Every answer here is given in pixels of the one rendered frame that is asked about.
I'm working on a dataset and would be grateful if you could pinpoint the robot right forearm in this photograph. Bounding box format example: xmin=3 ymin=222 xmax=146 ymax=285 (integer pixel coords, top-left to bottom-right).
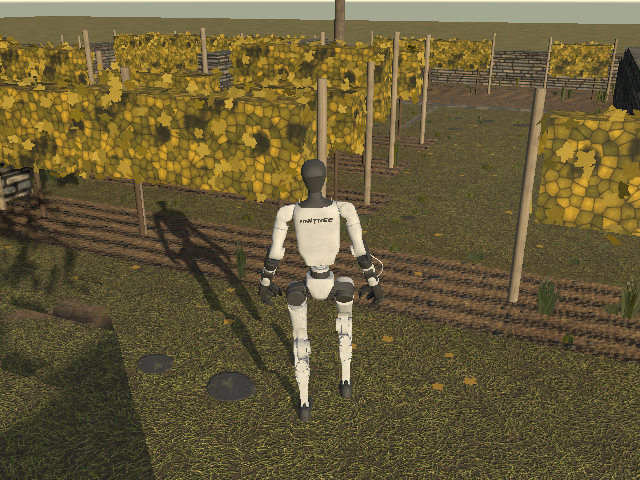
xmin=357 ymin=241 xmax=379 ymax=286

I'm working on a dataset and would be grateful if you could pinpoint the left robot upper arm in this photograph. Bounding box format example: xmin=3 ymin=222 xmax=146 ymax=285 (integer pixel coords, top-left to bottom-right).
xmin=269 ymin=204 xmax=295 ymax=260

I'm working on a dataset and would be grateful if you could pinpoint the robot left foot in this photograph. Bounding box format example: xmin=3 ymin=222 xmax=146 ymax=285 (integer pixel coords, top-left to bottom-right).
xmin=298 ymin=395 xmax=313 ymax=422

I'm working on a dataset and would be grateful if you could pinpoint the robot right shin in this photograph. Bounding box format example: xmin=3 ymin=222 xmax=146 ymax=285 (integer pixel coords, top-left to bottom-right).
xmin=339 ymin=317 xmax=352 ymax=385

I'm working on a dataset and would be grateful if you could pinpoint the robot left forearm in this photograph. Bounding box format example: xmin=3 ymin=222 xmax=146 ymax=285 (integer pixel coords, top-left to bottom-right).
xmin=260 ymin=245 xmax=279 ymax=286

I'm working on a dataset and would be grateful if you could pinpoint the right robot upper arm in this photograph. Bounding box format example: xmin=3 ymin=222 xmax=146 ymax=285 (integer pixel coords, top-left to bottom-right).
xmin=336 ymin=201 xmax=366 ymax=257

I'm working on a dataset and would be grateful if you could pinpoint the left robot hand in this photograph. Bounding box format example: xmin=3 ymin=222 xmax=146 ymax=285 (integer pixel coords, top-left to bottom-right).
xmin=258 ymin=283 xmax=282 ymax=306

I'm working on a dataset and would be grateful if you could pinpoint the right robot hand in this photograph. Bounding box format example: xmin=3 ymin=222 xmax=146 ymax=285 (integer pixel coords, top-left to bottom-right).
xmin=359 ymin=282 xmax=382 ymax=309

